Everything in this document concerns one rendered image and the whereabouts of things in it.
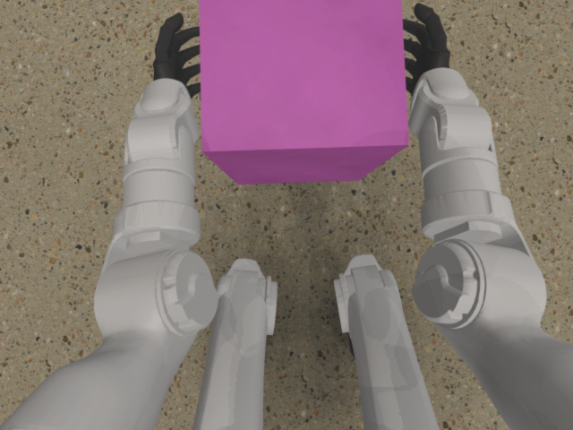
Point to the right robot upper arm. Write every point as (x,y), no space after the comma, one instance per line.
(487,301)

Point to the left robot hand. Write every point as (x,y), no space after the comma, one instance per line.
(169,60)

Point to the left robot upper arm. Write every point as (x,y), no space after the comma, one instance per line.
(149,309)

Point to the left robot thigh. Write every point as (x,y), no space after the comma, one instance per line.
(231,396)

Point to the robot right shin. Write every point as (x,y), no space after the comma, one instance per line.
(368,259)

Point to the carton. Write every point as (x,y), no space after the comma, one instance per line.
(299,91)

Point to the right robot forearm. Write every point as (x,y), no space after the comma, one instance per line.
(459,166)

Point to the right robot hand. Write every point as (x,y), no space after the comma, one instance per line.
(432,51)

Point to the left robot forearm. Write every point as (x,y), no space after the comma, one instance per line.
(159,176)

